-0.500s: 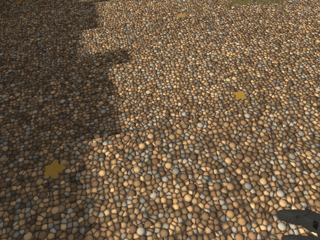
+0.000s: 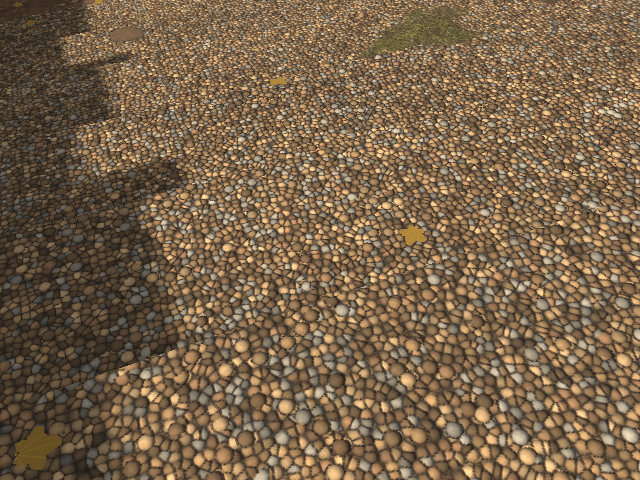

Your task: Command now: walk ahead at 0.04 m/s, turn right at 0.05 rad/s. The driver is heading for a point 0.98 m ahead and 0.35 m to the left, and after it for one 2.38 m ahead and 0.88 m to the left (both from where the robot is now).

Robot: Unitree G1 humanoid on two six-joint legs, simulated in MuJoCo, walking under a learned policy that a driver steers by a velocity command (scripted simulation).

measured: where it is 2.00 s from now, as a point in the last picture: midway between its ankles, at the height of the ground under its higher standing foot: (282, 382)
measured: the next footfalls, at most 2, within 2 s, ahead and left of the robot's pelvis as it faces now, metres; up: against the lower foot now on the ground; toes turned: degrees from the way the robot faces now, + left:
right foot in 1.04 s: +0.43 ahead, -0.13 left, +0.00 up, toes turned +3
left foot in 1.58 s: +0.64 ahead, +0.20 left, +0.00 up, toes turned +25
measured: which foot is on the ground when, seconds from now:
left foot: down 0.00-1.00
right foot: down 0.00-0.62, up 0.64-1.00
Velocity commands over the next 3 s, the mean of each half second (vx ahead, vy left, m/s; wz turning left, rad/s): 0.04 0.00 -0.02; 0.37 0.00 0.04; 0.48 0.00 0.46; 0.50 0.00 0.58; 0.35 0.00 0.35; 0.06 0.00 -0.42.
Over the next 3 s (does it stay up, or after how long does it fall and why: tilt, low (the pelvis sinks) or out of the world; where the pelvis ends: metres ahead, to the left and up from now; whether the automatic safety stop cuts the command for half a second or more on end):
stays up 0.97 0.44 -0.17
